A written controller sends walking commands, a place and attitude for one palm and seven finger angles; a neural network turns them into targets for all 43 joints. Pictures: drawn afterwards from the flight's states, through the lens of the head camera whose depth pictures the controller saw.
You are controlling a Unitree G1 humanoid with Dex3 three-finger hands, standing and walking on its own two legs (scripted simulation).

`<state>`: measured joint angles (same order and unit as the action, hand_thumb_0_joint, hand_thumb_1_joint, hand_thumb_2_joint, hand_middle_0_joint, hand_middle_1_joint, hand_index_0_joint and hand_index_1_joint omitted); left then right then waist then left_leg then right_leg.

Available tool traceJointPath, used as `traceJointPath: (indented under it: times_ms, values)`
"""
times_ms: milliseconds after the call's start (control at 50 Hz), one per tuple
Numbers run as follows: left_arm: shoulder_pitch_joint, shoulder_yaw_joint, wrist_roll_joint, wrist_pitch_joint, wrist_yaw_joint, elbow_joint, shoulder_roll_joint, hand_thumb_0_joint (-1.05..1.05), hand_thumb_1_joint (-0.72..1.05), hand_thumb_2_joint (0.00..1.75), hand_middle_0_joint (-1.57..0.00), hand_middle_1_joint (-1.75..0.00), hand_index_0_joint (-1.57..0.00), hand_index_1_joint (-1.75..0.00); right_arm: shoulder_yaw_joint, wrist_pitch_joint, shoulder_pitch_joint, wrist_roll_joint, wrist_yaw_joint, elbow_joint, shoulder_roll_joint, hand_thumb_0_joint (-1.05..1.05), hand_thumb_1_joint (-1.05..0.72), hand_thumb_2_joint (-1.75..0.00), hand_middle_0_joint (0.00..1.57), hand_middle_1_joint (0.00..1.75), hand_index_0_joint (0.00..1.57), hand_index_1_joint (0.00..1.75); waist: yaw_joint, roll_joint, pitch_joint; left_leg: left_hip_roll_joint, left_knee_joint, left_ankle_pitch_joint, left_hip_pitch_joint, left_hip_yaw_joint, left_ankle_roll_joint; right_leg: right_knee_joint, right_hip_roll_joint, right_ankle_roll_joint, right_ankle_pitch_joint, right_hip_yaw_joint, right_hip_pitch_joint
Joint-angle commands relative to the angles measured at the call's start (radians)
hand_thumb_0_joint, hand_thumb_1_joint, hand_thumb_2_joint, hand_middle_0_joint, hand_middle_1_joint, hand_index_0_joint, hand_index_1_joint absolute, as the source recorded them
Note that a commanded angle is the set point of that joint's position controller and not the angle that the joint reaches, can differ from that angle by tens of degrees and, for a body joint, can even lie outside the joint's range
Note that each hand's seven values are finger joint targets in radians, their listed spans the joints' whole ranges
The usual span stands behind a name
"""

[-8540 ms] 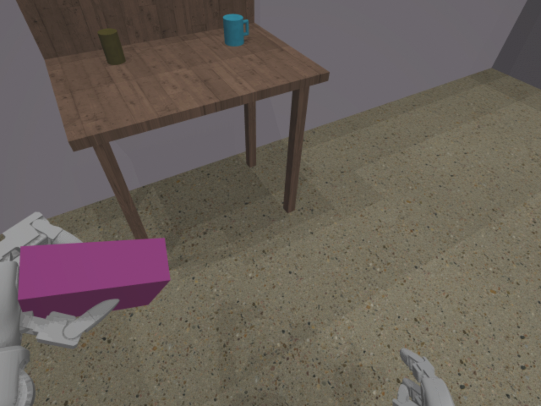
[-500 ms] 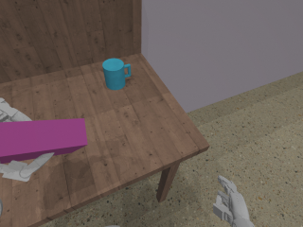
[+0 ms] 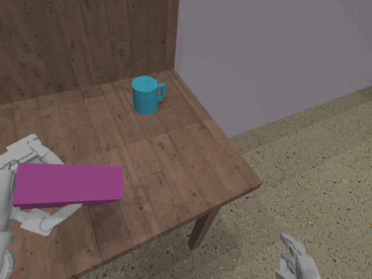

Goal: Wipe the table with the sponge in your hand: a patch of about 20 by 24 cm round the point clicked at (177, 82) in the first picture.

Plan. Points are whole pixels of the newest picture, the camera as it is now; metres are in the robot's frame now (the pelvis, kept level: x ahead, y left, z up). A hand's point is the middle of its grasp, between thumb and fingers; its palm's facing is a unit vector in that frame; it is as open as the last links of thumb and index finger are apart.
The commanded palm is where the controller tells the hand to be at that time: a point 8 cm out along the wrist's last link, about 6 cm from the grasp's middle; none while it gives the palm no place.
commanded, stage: come to a stop and stand still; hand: left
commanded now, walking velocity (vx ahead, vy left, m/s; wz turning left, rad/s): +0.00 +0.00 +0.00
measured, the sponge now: (85, 187) +0.23 +0.19 +0.13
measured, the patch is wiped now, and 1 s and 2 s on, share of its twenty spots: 0.00 0.00 0.00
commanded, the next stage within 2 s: look again from close up in 0.40 s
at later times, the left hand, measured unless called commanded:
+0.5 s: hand (15, 176) +0.23 +0.28 +0.16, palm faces +0.40 -0.84 -0.36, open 9.1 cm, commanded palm +0.17 +0.30 +0.18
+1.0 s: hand (33, 176) +0.23 +0.25 +0.16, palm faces +0.37 -0.84 -0.39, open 9.1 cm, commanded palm +0.17 +0.29 +0.18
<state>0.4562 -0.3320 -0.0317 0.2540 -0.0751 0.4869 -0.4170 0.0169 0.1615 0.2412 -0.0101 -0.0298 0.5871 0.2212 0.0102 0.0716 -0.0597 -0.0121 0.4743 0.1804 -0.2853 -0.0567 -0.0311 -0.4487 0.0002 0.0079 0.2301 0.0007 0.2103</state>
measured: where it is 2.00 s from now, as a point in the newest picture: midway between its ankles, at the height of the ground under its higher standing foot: outside the picture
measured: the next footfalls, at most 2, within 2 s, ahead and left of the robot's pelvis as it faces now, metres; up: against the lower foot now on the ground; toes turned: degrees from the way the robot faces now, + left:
right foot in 1.82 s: -0.04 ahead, -0.09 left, +0.00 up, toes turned +2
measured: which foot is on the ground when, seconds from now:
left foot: down 0.00-1.00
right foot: down 0.00-1.00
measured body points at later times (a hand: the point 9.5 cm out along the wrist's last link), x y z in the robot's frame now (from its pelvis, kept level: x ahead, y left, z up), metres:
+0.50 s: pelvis +0.01 +0.02 +0.00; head +0.03 +0.05 +0.45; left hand +0.20 +0.32 +0.18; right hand +0.22 -0.18 -0.06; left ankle +0.05 +0.10 -0.74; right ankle +0.01 -0.13 -0.74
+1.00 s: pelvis +0.01 +0.00 +0.00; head +0.04 +0.02 +0.45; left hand +0.20 +0.30 +0.18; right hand +0.19 -0.22 -0.07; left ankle +0.05 +0.10 -0.74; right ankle +0.01 -0.13 -0.74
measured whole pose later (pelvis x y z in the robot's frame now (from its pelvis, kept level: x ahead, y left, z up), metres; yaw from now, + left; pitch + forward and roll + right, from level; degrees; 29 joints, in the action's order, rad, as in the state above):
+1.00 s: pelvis +0.01 +0.00 +0.00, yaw +1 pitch -1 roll -2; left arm 0.45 -0.36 -0.04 0.20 -0.11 0.48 -0.39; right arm -0.01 0.13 0.20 -0.02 -0.04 0.60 0.20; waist -0.01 0.01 -0.06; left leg -0.01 0.45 0.18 -0.26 -0.04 -0.03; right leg -0.37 0.00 0.02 0.20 -0.02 0.15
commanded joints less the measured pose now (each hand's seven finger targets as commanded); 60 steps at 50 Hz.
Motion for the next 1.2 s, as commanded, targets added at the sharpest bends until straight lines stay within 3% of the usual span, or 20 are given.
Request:
traceJointPath:
  times_ms: [0,160,220,340,360,440,460,520,540,560,640,660,740,760,840,860,920,1020,1060,1180]
  values:
    - [-0.15,-0.216,-0.018,0.091,-0.044,0.211,-0.205,0.0,0.1,1.3,-1.2,-1.6,-1.2,-1.6,0.026,0.069,-0.105,-0.003,-0.016,-0.165,0.097,0.0,-0.9,-0.9,0.2,0.3,0.2,0.3,-0.041,-0.244,0.13,-0.122,-0.203,0.192,-0.048,0.189,-0.024,-0.001,0.036,-0.027,0.009,0.017,-0.099]
    - [-0.124,-0.082,-0.002,0.065,-0.036,0.218,-0.084,0.0,0.1,1.3,-1.2,-1.6,-1.2,-1.6,0.023,0.094,-0.085,0.005,0.014,-0.124,0.105,0.0,-0.9,-0.9,0.2,0.3,0.2,0.3,-0.03,-0.188,0.191,-0.11,-0.128,-0.156,0.103,0.15,0.013,0.024,0.028,-0.019,-0.122,-0.006,-0.069]
    - [-0.138,-0.122,-0.001,0.053,-0.041,0.237,-0.126,0.0,0.1,1.3,-1.2,-1.6,-1.2,-1.6,0.022,0.077,-0.096,0.006,0.011,-0.132,0.099,0.0,-0.9,-0.9,0.2,0.3,0.2,0.3,-0.032,-0.156,0.209,-0.108,-0.092,-0.242,0.125,0.137,0.023,0.039,0.043,-0.019,-0.176,0.006,-0.086]
    - [-0.123,-0.164,-0.011,0.032,-0.043,0.224,-0.145,0.0,0.1,1.3,-1.2,-1.6,-1.2,-1.6,0.012,0.043,-0.133,-0.002,0.0,-0.146,0.086,0.0,-0.9,-0.9,0.2,0.3,0.2,0.3,-0.03,-0.152,0.208,-0.096,-0.105,-0.178,0.126,0.119,0.028,0.062,0.04,-0.017,-0.169,0.003,-0.095]
    - [-0.121,-0.117,-0.017,0.032,-0.036,0.21,-0.099,0.0,0.1,1.3,-1.2,-1.6,-1.2,-1.6,0.006,0.034,-0.122,0.003,-0.002,-0.147,0.083,0.0,-0.9,-0.9,0.2,0.3,0.2,0.3,-0.027,-0.157,0.184,-0.095,-0.117,-0.142,0.101,0.126,0.023,0.074,0.04,-0.016,-0.157,-0.008,-0.092]
    - [-0.139,-0.132,-0.011,0.022,-0.045,0.23,-0.118,0.0,0.1,1.3,-1.2,-1.6,-1.2,-1.6,0.009,0.034,-0.144,-0.004,-0.006,-0.155,0.09,0.0,-0.9,-0.9,0.2,0.3,0.2,0.3,-0.027,-0.189,0.178,-0.091,-0.142,-0.045,0.096,0.121,0.023,0.078,0.037,-0.017,-0.122,0.004,-0.089]
    - [-0.12,-0.098,-0.013,0.021,-0.039,0.202,-0.086,0.0,0.1,1.3,-1.2,-1.6,-1.2,-1.6,0.004,0.027,-0.13,0.001,-0.007,-0.153,0.086,0.0,-0.9,-0.9,0.2,0.3,0.2,0.3,-0.028,-0.177,0.162,-0.094,-0.149,-0.02,0.074,0.131,0.016,0.091,0.036,-0.016,-0.116,-0.007,-0.091]
    - [-0.143,-0.105,-0.007,0.019,-0.044,0.218,-0.104,0.0,0.1,1.3,-1.2,-1.6,-1.2,-1.6,0.015,0.027,-0.126,-0.003,-0.01,-0.157,0.095,0.0,-0.9,-0.9,0.2,0.3,0.2,0.3,-0.027,-0.153,0.161,-0.088,-0.145,0.004,0.079,0.132,0.016,0.099,0.045,-0.021,-0.119,0.01,-0.093]
    - [-0.143,-0.12,-0.005,0.015,-0.05,0.214,-0.114,0.0,0.1,1.3,-1.2,-1.6,-1.2,-1.6,0.011,0.03,-0.146,-0.007,-0.012,-0.158,0.095,0.0,-0.9,-0.9,0.2,0.3,0.2,0.3,-0.026,-0.187,0.158,-0.085,-0.161,0.035,0.077,0.129,0.019,0.097,0.036,-0.016,-0.087,0.007,-0.085]
    - [-0.129,-0.087,-0.008,0.015,-0.045,0.175,-0.08,0.0,0.1,1.3,-1.2,-1.6,-1.2,-1.6,0.006,0.022,-0.13,-0.002,-0.014,-0.154,0.091,0.0,-0.9,-0.9,0.2,0.3,0.2,0.3,-0.027,-0.169,0.131,-0.086,-0.176,0.072,0.039,0.14,0.014,0.106,0.031,-0.014,-0.069,-0.008,-0.088]
    - [-0.137,-0.131,-0.003,0.012,-0.055,0.2,-0.126,0.0,0.1,1.3,-1.2,-1.6,-1.2,-1.6,0.016,0.026,-0.146,-0.009,-0.018,-0.158,0.098,0.0,-0.9,-0.9,0.2,0.3,0.2,0.3,-0.026,-0.145,0.143,-0.072,-0.154,0.09,0.06,0.126,0.011,0.127,0.041,-0.018,-0.064,0.016,-0.079]
    - [-0.119,-0.093,-0.009,0.013,-0.047,0.173,-0.086,0.0,0.1,1.3,-1.2,-1.6,-1.2,-1.6,0.01,0.02,-0.134,-0.003,-0.018,-0.156,0.094,0.0,-0.9,-0.9,0.2,0.3,0.2,0.3,-0.026,-0.142,0.128,-0.07,-0.153,0.097,0.05,0.126,0.008,0.138,0.039,-0.017,-0.057,0.007,-0.071]
    - [-0.119,-0.143,-0.006,0.015,-0.057,0.213,-0.139,0.0,0.1,1.3,-1.2,-1.6,-1.2,-1.6,0.018,0.027,-0.148,-0.009,-0.021,-0.155,0.101,0.0,-0.9,-0.9,0.2,0.3,0.2,0.3,-0.028,-0.16,0.157,-0.065,-0.144,0.056,0.071,0.123,0.011,0.126,0.044,-0.02,-0.085,0.016,-0.084]
    - [-0.096,-0.105,-0.01,0.016,-0.049,0.191,-0.096,0.0,0.1,1.3,-1.2,-1.6,-1.2,-1.6,0.014,0.022,-0.133,-0.004,-0.02,-0.152,0.098,0.0,-0.9,-0.9,0.2,0.3,0.2,0.3,-0.027,-0.149,0.15,-0.063,-0.142,0.047,0.065,0.124,0.008,0.13,0.04,-0.02,-0.092,0.008,-0.084]
    - [-0.07,-0.146,-0.012,0.012,-0.054,0.207,-0.135,0.0,0.1,1.3,-1.2,-1.6,-1.2,-1.6,0.021,0.027,-0.143,-0.009,-0.02,-0.151,0.102,0.0,-0.9,-0.9,0.2,0.3,0.2,0.3,-0.028,-0.144,0.177,-0.064,-0.121,-0.012,0.092,0.116,0.008,0.121,0.049,-0.02,-0.133,0.021,-0.092]
    - [-0.065,-0.116,-0.019,0.011,-0.049,0.193,-0.102,0.0,0.1,1.3,-1.2,-1.6,-1.2,-1.6,0.014,0.022,-0.134,-0.007,-0.021,-0.153,0.095,0.0,-0.9,-0.9,0.2,0.3,0.2,0.3,-0.027,-0.129,0.156,-0.065,-0.125,-0.021,0.088,0.117,0.009,0.132,0.047,-0.017,-0.135,0.015,-0.08]
    - [-0.075,-0.135,-0.023,0.011,-0.051,0.209,-0.129,0.0,0.1,1.3,-1.2,-1.6,-1.2,-1.6,0.018,0.02,-0.134,-0.009,-0.026,-0.161,0.101,0.0,-0.9,-0.9,0.2,0.3,0.2,0.3,-0.033,-0.125,0.133,-0.081,-0.115,-0.09,0.086,0.118,0.015,0.119,0.052,-0.014,-0.18,0.024,-0.062]
    - [-0.067,-0.135,-0.028,0.017,-0.045,0.221,-0.121,0.0,0.1,1.3,-1.2,-1.6,-1.2,-1.6,0.022,0.008,-0.133,-0.011,-0.024,-0.168,0.102,0.0,-0.9,-0.9,0.2,0.3,0.2,0.3,-0.039,-0.125,0.17,-0.105,-0.081,-0.197,0.094,0.108,0.012,0.075,0.053,-0.01,-0.238,0.024,-0.067]
    - [-0.05,-0.118,-0.03,0.017,-0.044,0.215,-0.101,0.0,0.1,1.3,-1.2,-1.6,-1.2,-1.6,0.014,0.002,-0.136,-0.007,-0.022,-0.168,0.099,0.0,-0.9,-0.9,0.2,0.3,0.2,0.3,-0.038,-0.142,0.177,-0.107,-0.089,-0.179,0.071,0.113,0.004,0.061,0.049,-0.007,-0.212,0.007,-0.072]
    - [-0.008,-0.17,-0.036,0.052,-0.043,0.299,-0.147,0.0,0.1,1.3,-1.2,-1.6,-1.2,-1.6,0.023,0.003,-0.14,-0.004,-0.025,-0.187,0.094,0.0,-0.9,-0.9,0.2,0.3,0.2,0.3,-0.041,-0.149,0.194,-0.122,-0.032,-0.163,0.012,0.137,-0.003,0.023,0.071,-0.026,-0.238,0.023,-0.047]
